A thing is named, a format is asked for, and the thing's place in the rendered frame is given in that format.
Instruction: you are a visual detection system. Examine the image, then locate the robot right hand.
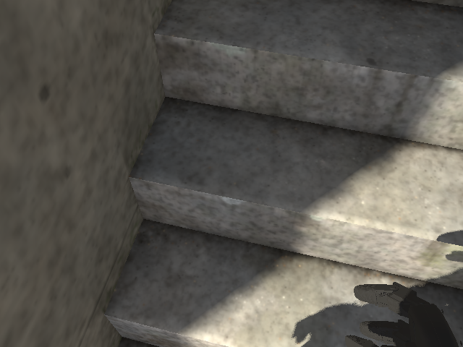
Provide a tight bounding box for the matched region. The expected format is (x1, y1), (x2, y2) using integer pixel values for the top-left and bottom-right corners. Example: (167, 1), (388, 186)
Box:
(345, 282), (462, 347)

